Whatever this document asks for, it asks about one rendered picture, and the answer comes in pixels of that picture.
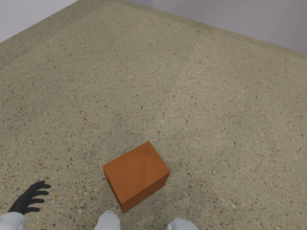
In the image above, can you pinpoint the robot left hand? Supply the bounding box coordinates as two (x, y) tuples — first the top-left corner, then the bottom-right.
(8, 180), (51, 216)

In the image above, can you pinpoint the carton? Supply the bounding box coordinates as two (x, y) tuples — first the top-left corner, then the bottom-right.
(102, 141), (171, 214)

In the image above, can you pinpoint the robot thigh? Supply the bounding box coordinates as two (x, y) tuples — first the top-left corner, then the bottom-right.
(167, 218), (199, 230)
(94, 213), (121, 230)

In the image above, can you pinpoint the robot left forearm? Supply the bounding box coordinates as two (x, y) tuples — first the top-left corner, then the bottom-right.
(0, 212), (26, 230)

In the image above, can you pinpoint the robot left thigh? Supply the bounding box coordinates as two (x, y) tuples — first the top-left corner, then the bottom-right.
(94, 213), (121, 230)

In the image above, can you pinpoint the robot right thigh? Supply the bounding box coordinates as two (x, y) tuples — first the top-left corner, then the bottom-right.
(167, 218), (199, 230)

